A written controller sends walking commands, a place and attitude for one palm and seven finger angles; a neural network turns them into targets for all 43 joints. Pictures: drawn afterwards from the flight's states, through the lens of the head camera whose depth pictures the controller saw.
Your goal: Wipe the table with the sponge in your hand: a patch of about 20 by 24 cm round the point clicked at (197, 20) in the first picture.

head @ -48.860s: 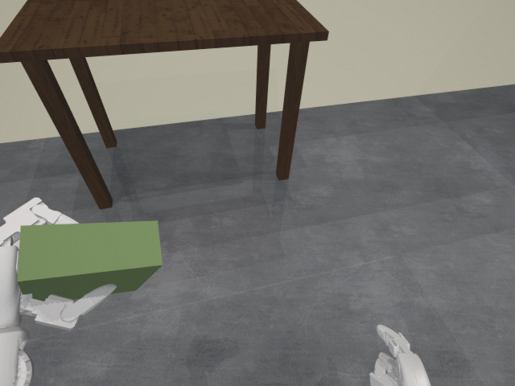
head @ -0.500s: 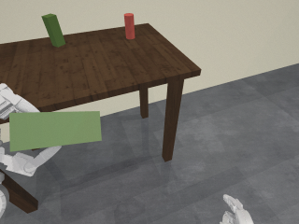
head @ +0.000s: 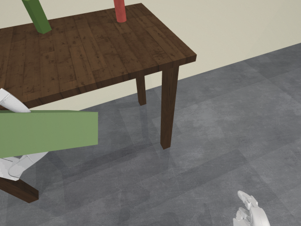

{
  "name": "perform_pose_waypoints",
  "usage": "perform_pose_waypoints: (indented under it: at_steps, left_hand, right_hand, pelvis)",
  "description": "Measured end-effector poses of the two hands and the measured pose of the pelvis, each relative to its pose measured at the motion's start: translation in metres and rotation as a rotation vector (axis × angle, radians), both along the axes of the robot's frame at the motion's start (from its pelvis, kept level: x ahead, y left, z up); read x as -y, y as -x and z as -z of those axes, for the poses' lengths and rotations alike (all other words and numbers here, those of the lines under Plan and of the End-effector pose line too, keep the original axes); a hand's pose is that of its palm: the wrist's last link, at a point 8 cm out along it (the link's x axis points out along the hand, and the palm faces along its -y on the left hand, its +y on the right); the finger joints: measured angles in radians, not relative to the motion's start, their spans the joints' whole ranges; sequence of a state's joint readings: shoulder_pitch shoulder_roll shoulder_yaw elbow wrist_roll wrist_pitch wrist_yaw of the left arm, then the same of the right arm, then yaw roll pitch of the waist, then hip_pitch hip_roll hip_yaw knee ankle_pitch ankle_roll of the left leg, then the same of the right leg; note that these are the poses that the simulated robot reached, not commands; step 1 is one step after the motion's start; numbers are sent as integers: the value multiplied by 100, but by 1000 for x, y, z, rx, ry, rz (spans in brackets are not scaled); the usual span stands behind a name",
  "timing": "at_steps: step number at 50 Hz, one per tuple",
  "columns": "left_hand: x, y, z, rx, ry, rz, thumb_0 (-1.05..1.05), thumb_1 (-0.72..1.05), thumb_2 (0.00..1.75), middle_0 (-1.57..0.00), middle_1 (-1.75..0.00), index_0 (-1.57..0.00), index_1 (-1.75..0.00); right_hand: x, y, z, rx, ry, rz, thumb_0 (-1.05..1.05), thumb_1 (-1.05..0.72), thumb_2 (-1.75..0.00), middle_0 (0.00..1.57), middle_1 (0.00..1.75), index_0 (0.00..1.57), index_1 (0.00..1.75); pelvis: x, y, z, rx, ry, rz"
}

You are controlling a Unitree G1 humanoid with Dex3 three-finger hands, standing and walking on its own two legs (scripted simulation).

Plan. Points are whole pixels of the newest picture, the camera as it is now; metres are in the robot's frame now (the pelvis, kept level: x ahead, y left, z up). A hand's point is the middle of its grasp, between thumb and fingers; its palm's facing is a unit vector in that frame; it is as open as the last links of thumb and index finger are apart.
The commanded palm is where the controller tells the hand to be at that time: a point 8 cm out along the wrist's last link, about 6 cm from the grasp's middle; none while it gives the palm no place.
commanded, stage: stand and wait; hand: left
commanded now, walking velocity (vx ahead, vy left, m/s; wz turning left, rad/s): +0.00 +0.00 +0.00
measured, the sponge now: (56, 126) +0.24 +0.17 +0.23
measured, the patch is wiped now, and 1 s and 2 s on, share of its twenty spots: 1.00 1.00 1.00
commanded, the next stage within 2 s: none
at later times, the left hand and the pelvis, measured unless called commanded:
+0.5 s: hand out of the picture +0.22 +0.27 +0.27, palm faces +0.51 -0.77 -0.38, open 9.4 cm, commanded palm +0.16 +0.31 +0.27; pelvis +0.00 +0.04 +0.01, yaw -1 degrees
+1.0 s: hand out of the picture +0.24 +0.26 +0.26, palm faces +0.48 -0.78 -0.40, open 9.4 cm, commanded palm +0.17 +0.31 +0.27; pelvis +0.01 +0.03 +0.01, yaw -2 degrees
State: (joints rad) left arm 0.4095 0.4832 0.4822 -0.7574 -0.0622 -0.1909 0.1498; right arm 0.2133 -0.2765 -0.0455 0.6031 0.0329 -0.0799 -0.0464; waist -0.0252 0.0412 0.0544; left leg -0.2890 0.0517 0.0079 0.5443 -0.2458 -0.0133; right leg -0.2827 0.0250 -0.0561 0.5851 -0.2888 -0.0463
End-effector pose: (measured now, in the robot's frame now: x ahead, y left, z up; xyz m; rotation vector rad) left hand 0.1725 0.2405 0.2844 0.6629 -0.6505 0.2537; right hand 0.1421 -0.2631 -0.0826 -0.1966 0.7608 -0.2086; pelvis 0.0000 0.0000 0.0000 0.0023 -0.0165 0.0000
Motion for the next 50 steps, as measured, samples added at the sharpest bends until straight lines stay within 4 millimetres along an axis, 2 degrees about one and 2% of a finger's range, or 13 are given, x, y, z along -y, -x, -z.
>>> perform_pose_waypoints:
  at_steps: [4, 9, 12, 14, 19, 22, 25, 29, 34, 39, 44, 50]
  left_hand:
    - [-22, -10, -6, 39, 21, -57, -1, -49, 109, -80, -139, -83, -141]
    - [-51, -27, 21, -71, 124, -126, -1, -49, 108, -79, -139, -83, -141]
    - [-53, -26, 37, -135, 164, -107, -1, -49, 108, -79, -139, -83, -142]
    - [-49, -21, 40, -145, 166, -74, -1, -49, 108, -79, -139, -83, -142]
    - [-46, -4, 21, -48, 106, -21, -1, -49, 108, -80, -139, -83, -141]
    - [-55, 1, 8, 26, 84, -48, -1, -49, 108, -80, -139, -83, -141]
    - [-68, -2, 5, 47, 112, -97, -1, -49, 109, -80, -139, -83, -141]
    - [-79, -13, 19, -9, 185, -135, -1, -49, 109, -80, -139, -83, -141]
    - [-68, -22, 38, -94, 223, -90, -1, -49, 108, -79, -139, -83, -142]
    - [-54, -18, 28, -72, 156, -30, -1, -49, 108, -80, -139, -83, -141]
    - [-56, -14, 12, -11, 96, -51, -1, -49, 109, -80, -139, -83, -141]
    - [-62, -23, 19, -50, 144, -111, -1, -49, 109, -80, -139, -83, -141]
  right_hand:
    - [-3, -8, -2, 16, -21, 29, 1, -91, -90, 20, 30, 20, 30]
    - [-22, -11, -7, 55, -52, 35, 1, -91, -90, 20, 30, 20, 30]
    - [-38, -10, -11, 57, -53, 14, 1, -91, -90, 20, 30, 20, 30]
    - [-48, -10, -13, 51, -46, -9, 1, -91, -90, 20, 30, 20, 30]
    - [-72, -12, -13, 25, -42, -73, 1, -91, -90, 20, 30, 20, 30]
    - [-82, -15, -10, 17, -57, -95, 1, -90, -90, 20, 30, 20, 30]
    - [-88, -18, -9, 23, -77, -98, 1, -90, -90, 20, 30, 20, 30]
    - [-89, -21, -11, 42, -86, -89, 1, -90, -90, 20, 30, 20, 30]
    - [-81, -21, -16, 55, -57, -76, 1, -90, -90, 20, 30, 20, 30]
    - [-71, -19, -18, 40, -23, -65, 1, -90, -90, 20, 30, 20, 30]
    - [-63, -19, -14, 20, -24, -54, 1, -90, -90, 20, 30, 20, 30]
    - [-59, -20, -10, 24, -50, -36, 1, -90, -90, 20, 30, 20, 30]
  pelvis:
    - [-6, -2, -1, 7, 5, 14]
    - [-16, -2, -3, 12, 11, 21]
    - [-23, -1, -5, 5, 12, 26]
    - [-26, 0, -6, -2, 12, 27]
    - [-31, 3, -7, -14, 15, 19]
    - [-33, 4, -7, -15, 20, 15]
    - [-36, 4, -8, -13, 24, 17]
    - [-39, 3, -9, -12, 27, 23]
    - [-40, 2, -9, -18, 23, 25]
    - [-37, 0, -9, -27, 22, 23]
    - [-34, -3, -9, -28, 22, 20]
    - [-31, -6, -9, -24, 22, 27]
